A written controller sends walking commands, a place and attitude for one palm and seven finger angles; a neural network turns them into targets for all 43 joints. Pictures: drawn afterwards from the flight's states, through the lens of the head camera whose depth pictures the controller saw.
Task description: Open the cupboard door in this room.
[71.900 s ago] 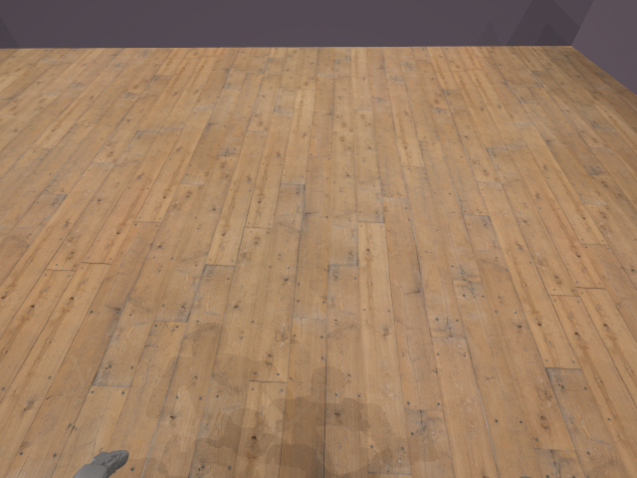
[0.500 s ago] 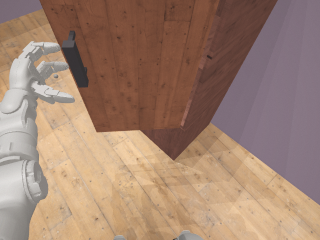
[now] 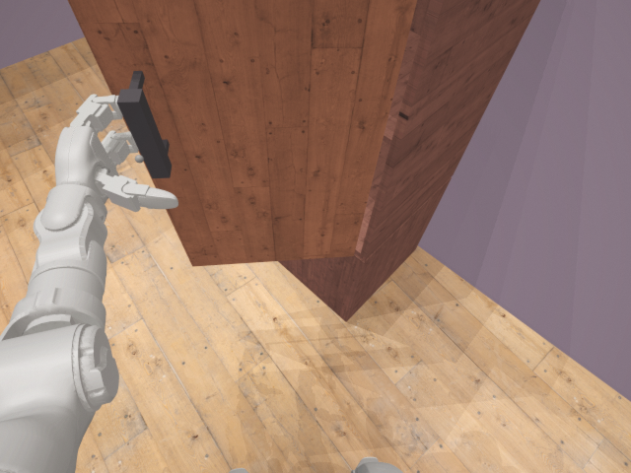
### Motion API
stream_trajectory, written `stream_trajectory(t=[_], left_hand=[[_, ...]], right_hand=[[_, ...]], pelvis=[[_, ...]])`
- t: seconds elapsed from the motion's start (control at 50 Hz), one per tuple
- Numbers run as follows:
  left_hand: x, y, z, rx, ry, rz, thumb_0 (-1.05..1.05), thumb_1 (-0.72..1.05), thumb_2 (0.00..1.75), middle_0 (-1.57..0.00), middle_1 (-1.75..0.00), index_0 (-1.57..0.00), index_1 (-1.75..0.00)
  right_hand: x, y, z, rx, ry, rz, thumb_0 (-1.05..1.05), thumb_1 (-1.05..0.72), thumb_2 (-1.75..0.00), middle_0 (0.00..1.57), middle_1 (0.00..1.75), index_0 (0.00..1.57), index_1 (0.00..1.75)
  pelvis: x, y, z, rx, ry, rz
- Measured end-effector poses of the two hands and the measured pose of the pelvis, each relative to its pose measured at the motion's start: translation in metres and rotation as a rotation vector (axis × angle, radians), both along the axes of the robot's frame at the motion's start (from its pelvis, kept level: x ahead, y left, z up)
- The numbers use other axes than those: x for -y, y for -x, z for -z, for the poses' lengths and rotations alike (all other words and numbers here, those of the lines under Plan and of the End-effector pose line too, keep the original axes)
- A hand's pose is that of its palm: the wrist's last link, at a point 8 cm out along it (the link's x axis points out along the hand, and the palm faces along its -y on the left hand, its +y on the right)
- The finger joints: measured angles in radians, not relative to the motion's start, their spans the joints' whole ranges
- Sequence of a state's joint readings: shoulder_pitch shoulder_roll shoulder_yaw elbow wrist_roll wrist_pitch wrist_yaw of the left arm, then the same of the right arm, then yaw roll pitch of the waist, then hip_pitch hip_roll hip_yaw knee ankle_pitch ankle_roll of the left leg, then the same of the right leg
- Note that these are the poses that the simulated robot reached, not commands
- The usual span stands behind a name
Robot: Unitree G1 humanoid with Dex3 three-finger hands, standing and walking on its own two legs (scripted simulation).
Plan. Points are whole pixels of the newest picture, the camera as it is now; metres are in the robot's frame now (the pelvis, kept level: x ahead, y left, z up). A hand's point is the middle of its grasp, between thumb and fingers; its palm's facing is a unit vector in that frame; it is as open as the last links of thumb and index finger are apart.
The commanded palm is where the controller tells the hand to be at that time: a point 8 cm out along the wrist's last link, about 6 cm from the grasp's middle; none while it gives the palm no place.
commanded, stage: slide the fingers in behind the handle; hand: left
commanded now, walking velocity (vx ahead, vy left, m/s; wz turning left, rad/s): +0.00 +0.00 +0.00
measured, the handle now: (150, 126) +0.54 +0.19 +0.12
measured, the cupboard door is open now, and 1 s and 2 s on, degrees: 49 49 51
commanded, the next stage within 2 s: close the thumb around the handle in 0.86 s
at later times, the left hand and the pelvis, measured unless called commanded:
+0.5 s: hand (162, 156) +0.48 +0.17 +0.12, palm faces +0.03 -1.00 -0.01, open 14.0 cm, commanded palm +0.45 +0.22 +0.11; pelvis -0.01 +0.00 +0.00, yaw +0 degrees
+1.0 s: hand (162, 152) +0.49 +0.17 +0.11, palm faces +0.02 -1.00 +0.01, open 13.9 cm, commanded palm +0.46 +0.22 +0.11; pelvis +0.00 +0.00 +0.00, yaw +0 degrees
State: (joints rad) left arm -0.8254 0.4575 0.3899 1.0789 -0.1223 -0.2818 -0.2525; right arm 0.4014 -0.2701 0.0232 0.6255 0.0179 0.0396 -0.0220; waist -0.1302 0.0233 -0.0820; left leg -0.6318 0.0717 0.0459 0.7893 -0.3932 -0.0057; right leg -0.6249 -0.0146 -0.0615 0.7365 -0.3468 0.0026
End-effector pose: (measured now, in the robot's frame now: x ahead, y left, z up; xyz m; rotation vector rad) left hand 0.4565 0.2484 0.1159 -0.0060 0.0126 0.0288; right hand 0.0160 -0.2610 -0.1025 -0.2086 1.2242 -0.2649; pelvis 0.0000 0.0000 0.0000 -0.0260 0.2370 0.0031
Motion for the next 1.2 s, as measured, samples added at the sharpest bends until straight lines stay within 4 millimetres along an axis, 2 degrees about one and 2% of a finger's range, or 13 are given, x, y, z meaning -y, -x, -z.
stream_trajectory(t=[0.18,0.34,0.58,1.0,1.1,1.2], left_hand=[[0.009,0.0,-0.002,0.005,-0.007,0.005,-0.02,-0.5,0.3,-0.3,-1.2,-0.3,-1.2],[0.027,-0.001,-0.004,0.015,0.007,0.014,-0.02,-0.5,0.3,-0.3,-1.2,-0.3,-1.2],[0.028,0.0,-0.002,0.01,0.003,-0.005,-0.02,-0.5,0.3,-0.3,-1.2,-0.3,-1.2],[0.025,-0.012,0.003,0.01,0.008,0.007,-0.02,-0.5,0.3,-0.31,-1.2,-0.31,-1.2],[0.024,-0.014,0.003,0.008,0.004,0.003,-0.02,-0.43,0.33,-0.32,-1.21,-0.32,-1.21],[0.021,-0.011,0.003,0.007,0.001,-0.003,-0.02,-0.25,0.41,-0.33,-1.23,-0.33,-1.23]], right_hand=[[0.009,0.009,0.0,-0.002,0.016,0.001,0.01,-0.91,-0.9,0.2,0.3,0.2,0.3],[0.008,0.015,0.002,-0.005,0.006,0.002,0.01,-0.91,-0.9,0.2,0.3,0.2,0.3],[0.002,0.018,0.004,-0.001,-0.012,0.008,0.01,-0.91,-0.9,0.2,0.3,0.2,0.3],[-0.003,0.015,0.002,-0.025,-0.001,0.008,0.01,-0.91,-0.9,0.2,0.3,0.2,0.3],[-0.006,0.011,0.003,-0.02,-0.007,0.008,0.01,-0.91,-0.9,0.2,0.3,0.2,0.3],[-0.007,0.007,0.003,-0.011,-0.015,0.007,0.01,-0.91,-0.9,0.2,0.3,0.2,0.3]], pelvis=[[0.004,0.008,0.001,0.002,-0.002,-0.006],[0.005,0.01,0.001,0.001,-0.006,-0.004],[0.004,0.011,0.001,0.003,-0.007,0.002],[-0.004,0.003,0.002,-0.017,-0.003,0.003],[-0.004,0.001,0.002,-0.018,-0.002,0.004],[-0.004,0.0,0.001,-0.015,-0.002,0.006]])
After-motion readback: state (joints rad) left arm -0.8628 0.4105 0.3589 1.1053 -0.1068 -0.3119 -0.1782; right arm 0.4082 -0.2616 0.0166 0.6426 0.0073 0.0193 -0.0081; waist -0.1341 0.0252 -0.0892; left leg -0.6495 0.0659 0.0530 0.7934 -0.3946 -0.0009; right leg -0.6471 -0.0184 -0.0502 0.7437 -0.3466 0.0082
